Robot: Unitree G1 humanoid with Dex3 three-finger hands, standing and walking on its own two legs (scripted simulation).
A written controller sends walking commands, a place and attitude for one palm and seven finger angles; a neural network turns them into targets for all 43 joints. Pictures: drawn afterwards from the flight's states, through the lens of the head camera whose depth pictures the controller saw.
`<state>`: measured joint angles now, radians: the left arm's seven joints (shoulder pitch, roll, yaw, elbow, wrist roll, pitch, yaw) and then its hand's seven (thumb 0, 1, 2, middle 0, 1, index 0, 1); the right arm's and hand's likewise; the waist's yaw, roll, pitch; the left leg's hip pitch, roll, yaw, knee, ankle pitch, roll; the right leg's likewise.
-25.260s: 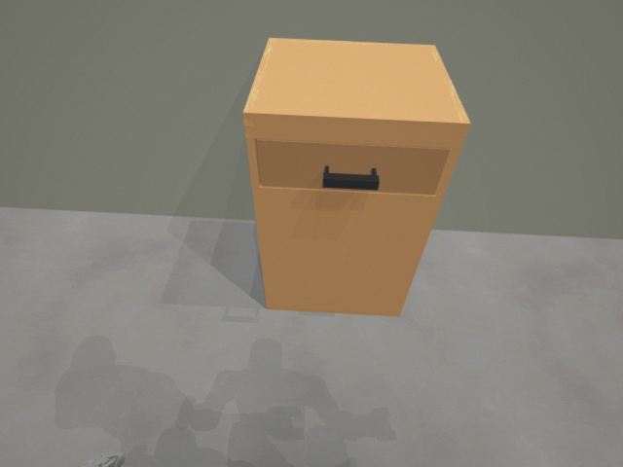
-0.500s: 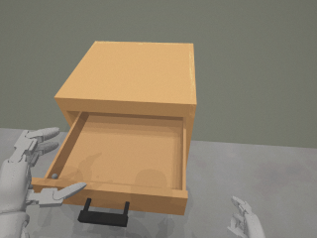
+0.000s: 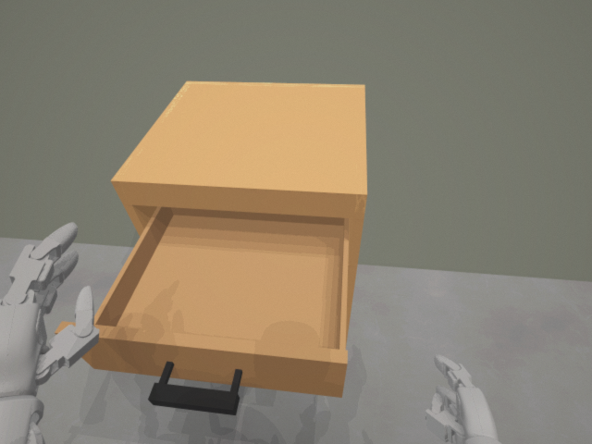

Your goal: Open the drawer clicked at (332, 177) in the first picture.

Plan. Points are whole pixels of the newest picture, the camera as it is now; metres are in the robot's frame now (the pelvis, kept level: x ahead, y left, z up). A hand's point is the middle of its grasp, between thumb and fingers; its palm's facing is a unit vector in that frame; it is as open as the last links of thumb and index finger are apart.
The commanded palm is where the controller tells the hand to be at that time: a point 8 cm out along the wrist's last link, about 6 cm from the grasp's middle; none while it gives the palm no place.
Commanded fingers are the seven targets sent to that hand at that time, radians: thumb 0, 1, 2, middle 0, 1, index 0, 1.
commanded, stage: draw the hand back to the body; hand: left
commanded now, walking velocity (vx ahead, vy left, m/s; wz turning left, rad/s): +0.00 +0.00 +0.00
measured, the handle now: (198, 384) +0.22 +0.20 -0.10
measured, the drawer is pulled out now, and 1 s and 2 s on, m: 0.29 0.29 0.29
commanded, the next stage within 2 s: step back with the hand held close in 0.08 s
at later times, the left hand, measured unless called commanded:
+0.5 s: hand (87, 338) +0.17 +0.24 +0.14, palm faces +0.24 -0.82 -0.52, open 7.4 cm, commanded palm +0.11 +0.30 +0.17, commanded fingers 0.00 0.90 0.90 -0.20 -0.30 -0.20 -0.30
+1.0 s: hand (41, 397) +0.12 +0.25 +0.15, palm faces +0.36 -0.84 -0.42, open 7.4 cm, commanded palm +0.04 +0.30 +0.17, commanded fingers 0.00 0.90 0.90 -0.20 -0.30 -0.20 -0.30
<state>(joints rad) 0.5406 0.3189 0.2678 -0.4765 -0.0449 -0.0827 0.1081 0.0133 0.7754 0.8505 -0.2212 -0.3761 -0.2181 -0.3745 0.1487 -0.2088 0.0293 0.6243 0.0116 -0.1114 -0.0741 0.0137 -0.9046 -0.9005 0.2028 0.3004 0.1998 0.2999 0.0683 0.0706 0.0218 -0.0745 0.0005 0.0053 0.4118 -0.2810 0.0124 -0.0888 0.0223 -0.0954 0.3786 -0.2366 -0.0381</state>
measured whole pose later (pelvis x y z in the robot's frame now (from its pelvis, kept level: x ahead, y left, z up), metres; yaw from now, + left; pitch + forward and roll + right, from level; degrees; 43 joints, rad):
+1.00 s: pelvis -0.08 +0.01 -0.01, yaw +2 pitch +2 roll -1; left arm 0.62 0.37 0.34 -0.66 -0.03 -0.19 0.15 0.02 0.89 0.90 -0.22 -0.30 -0.21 -0.30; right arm 0.18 -0.20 0.02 0.58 0.01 -0.06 -0.08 0.01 -0.90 -0.90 0.21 0.30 0.20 0.30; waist 0.00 -0.03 0.03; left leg -0.33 -0.01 -0.02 0.65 -0.37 0.02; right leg -0.40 -0.02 -0.10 0.55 -0.19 -0.03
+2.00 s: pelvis -0.28 -0.02 -0.01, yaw +1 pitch +2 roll +0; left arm 0.65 0.35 0.33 -0.57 -0.02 -0.15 0.15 0.02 0.89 0.90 -0.21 -0.30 -0.21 -0.30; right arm 0.26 -0.21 0.02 0.65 0.01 -0.07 -0.08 0.01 -0.90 -0.90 0.21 0.30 0.20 0.30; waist -0.05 -0.04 -0.06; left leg -0.26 0.01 0.05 0.65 -0.41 0.03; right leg -0.32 -0.03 -0.10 0.50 -0.22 -0.02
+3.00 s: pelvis -0.32 -0.05 +0.00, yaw +5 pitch -2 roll +0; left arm 0.31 0.19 0.02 1.05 0.01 0.03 0.03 0.00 0.93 0.90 -0.20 -0.30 -0.20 -0.29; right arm 0.32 -0.16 0.00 1.04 -0.01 0.02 -0.03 0.01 -0.91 -0.90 0.20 0.30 0.20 0.30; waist 0.00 0.03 0.09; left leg -0.17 0.01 -0.03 0.45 -0.25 -0.01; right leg -0.20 0.04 0.01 0.43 -0.20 -0.03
